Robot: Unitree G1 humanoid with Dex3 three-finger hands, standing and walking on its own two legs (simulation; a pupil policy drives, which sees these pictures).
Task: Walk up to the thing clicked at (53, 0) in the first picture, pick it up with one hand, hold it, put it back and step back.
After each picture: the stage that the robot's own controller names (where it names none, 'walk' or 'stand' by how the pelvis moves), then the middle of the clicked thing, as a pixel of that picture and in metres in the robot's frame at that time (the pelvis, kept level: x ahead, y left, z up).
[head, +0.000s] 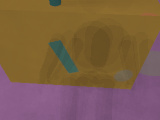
stand; out of the picture +0.93 +0.19 +0.13
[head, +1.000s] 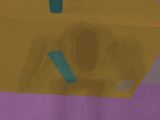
walk; out of the picture +0.82 +0.16 +0.14
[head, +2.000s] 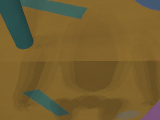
stand; (14, 16) +0.51 +0.26 +0.17
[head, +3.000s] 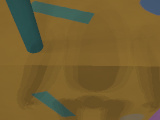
stand; (26, 22) +0.52 +0.23 +0.14
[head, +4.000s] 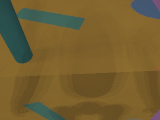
stand; (12, 32) +0.47 +0.26 +0.15
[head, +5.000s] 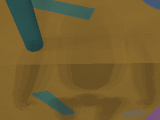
stand; (25, 19) +0.50 +0.22 +0.15
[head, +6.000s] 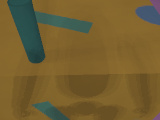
stand; (29, 33) +0.49 +0.22 +0.13
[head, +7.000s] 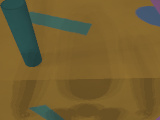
stand; (25, 37) +0.46 +0.23 +0.13
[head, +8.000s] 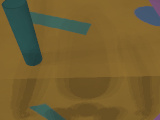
stand; (25, 36) +0.47 +0.23 +0.13
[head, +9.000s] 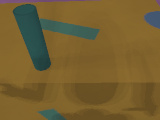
rise first; (35, 41) +0.46 +0.21 +0.13
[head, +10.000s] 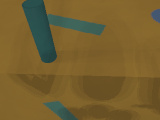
go down; (42, 34) +0.49 +0.21 +0.13
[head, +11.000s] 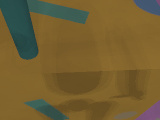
go down; (20, 26) +0.48 +0.19 +0.15
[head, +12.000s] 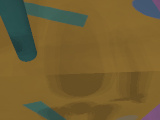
approach; (18, 28) +0.47 +0.20 +0.15
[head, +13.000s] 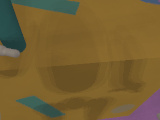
close in; (2, 17) +0.48 +0.22 +0.18
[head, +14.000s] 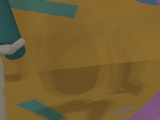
lift; (1, 21) +0.47 +0.22 +0.18
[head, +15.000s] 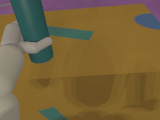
lift; (30, 16) +0.36 +0.14 +0.32
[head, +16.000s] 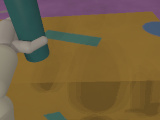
hold; (25, 13) +0.33 +0.16 +0.35
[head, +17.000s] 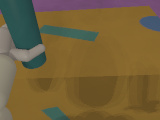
hold; (22, 22) +0.33 +0.16 +0.32
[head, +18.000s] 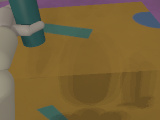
crouch; (23, 0) +0.42 +0.16 +0.33
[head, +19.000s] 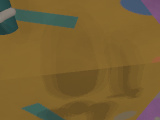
lower; out of the picture +0.51 +0.22 +0.29
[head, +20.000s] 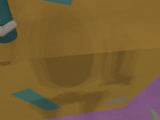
lower; out of the picture +0.52 +0.22 +0.19
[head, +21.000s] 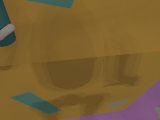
lower; out of the picture +0.51 +0.23 +0.19
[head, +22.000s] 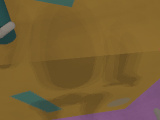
lower; out of the picture +0.51 +0.23 +0.19
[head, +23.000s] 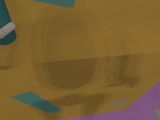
lower; out of the picture +0.51 +0.23 +0.19
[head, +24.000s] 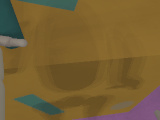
withdraw; out of the picture +0.49 +0.21 +0.18
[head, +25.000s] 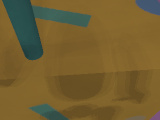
sink last; (25, 26) +0.47 +0.19 +0.17
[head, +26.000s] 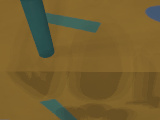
stand; (39, 28) +0.52 +0.21 +0.15
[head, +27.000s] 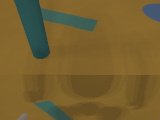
stand; (34, 28) +0.49 +0.20 +0.14
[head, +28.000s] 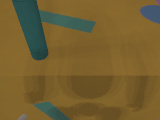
stand; (33, 30) +0.49 +0.21 +0.14
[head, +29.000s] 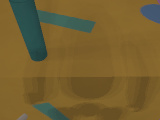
stand; (31, 31) +0.48 +0.21 +0.14
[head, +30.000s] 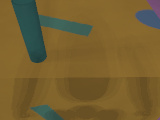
walk; (32, 33) +0.49 +0.21 +0.14
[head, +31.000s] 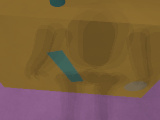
walk; out of the picture +0.72 +0.13 +0.16
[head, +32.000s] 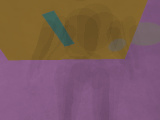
walk; out of the picture +1.08 +0.27 +0.16
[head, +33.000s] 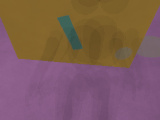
walk; out of the picture +1.15 +0.15 +0.15
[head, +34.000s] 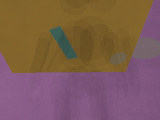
stand; out of the picture +1.09 +0.20 +0.13
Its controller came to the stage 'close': yes
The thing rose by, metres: 0.20
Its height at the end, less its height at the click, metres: +0.00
